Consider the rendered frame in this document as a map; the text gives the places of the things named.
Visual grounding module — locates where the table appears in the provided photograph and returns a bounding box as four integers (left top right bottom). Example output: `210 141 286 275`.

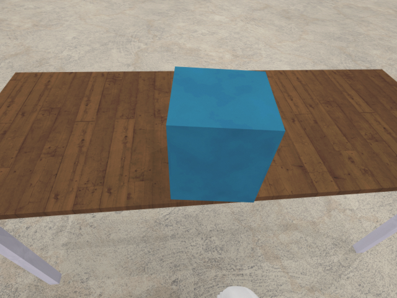
0 70 397 285

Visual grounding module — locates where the carton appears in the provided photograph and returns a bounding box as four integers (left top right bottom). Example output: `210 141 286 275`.
166 66 285 202

